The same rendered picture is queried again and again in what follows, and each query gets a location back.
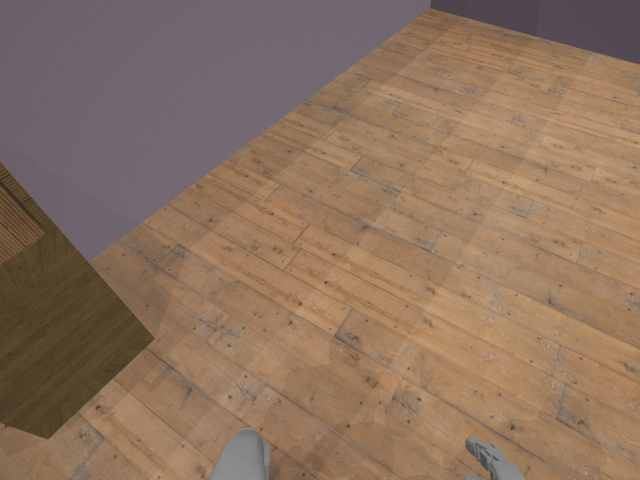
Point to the robot left thigh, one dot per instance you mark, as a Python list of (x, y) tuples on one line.
[(244, 457)]

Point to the drawer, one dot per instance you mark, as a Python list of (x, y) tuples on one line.
[(17, 229)]

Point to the robot right hand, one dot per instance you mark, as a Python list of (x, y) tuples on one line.
[(493, 460)]

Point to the robot left shin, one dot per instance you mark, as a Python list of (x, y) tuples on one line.
[(246, 431)]

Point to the cabinet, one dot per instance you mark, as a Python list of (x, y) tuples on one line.
[(64, 333)]

